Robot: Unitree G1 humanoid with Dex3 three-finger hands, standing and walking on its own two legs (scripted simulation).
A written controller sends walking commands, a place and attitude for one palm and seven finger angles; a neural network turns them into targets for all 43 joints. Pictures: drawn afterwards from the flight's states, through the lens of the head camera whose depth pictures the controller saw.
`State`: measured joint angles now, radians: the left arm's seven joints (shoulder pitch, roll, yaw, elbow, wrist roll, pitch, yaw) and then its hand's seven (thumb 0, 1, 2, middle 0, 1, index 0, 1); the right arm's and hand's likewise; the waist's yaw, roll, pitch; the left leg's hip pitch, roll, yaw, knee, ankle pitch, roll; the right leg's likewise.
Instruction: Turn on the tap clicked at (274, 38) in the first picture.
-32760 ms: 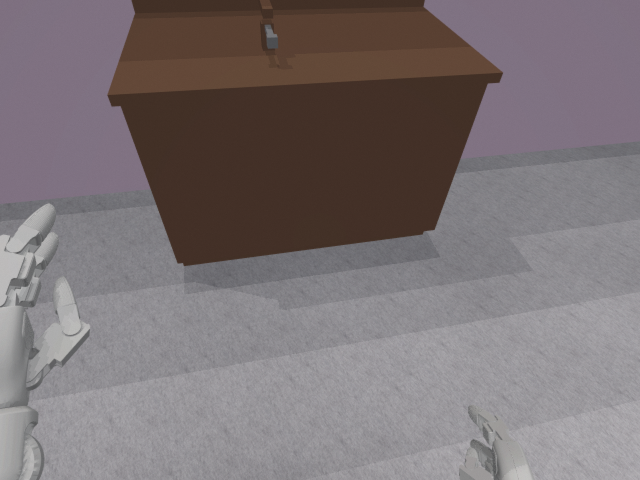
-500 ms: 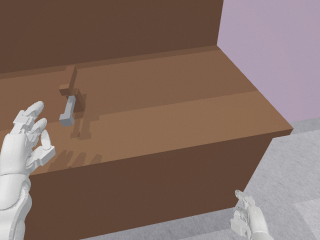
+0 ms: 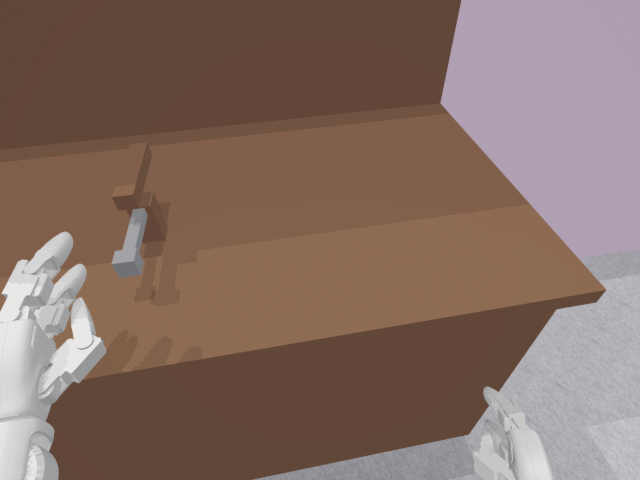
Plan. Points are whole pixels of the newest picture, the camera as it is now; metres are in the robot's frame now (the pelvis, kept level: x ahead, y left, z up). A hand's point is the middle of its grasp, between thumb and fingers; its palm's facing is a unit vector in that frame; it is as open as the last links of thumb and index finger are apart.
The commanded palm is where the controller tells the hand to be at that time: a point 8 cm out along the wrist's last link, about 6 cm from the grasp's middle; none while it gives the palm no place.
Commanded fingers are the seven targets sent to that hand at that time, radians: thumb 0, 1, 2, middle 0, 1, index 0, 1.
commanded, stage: turn the palm inward beside the body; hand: left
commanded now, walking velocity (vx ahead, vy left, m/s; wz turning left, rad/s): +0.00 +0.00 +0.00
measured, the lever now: (128, 263) +0.34 +0.31 +0.10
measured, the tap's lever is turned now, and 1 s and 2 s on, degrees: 0 0 0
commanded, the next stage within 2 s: reach beside the lever's end, fingers flat in 1.04 s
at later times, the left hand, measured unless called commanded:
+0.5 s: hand (75, 399) +0.14 +0.24 +0.15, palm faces +0.46 -0.88 -0.13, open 7.4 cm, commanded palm +0.09 +0.28 +0.16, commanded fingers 0.00 0.90 0.90 -0.20 -0.30 -0.20 -0.30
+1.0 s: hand (109, 380) +0.16 +0.22 +0.15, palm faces +0.46 -0.88 -0.13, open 7.4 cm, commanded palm +0.11 +0.26 +0.16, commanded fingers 0.00 0.90 0.90 -0.20 -0.30 -0.20 -0.30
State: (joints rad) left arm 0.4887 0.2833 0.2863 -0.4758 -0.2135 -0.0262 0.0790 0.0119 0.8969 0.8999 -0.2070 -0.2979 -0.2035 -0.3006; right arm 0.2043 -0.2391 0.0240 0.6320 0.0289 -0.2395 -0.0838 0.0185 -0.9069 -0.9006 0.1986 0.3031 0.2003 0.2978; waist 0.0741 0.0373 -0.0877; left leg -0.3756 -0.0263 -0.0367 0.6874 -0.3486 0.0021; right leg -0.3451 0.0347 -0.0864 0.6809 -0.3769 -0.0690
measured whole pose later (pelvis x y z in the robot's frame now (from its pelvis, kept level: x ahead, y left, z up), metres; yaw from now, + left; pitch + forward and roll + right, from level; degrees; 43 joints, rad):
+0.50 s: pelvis -0.03 +0.01 +0.00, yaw +1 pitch -1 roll +0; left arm 0.52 0.24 0.22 -0.52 -0.23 0.11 0.16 0.01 0.90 0.90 -0.20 -0.30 -0.20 -0.30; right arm 0.18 -0.23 0.08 0.63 0.04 -0.23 -0.10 0.02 -0.90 -0.90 0.20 0.30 0.20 0.30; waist 0.08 0.05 -0.07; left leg -0.37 -0.03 -0.05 0.70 -0.31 0.01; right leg -0.32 0.03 -0.10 0.67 -0.33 -0.06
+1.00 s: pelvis -0.01 -0.01 +0.00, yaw +1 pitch +1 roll +0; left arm 0.53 0.23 0.22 -0.54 -0.26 0.12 0.16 0.01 0.90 0.90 -0.20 -0.30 -0.20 -0.30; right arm 0.20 -0.25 0.06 0.63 0.04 -0.26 -0.09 0.02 -0.90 -0.90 0.20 0.30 0.20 0.30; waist 0.08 0.06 -0.08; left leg -0.37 -0.02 -0.07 0.69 -0.33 -0.01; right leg -0.32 0.04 -0.12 0.67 -0.36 -0.09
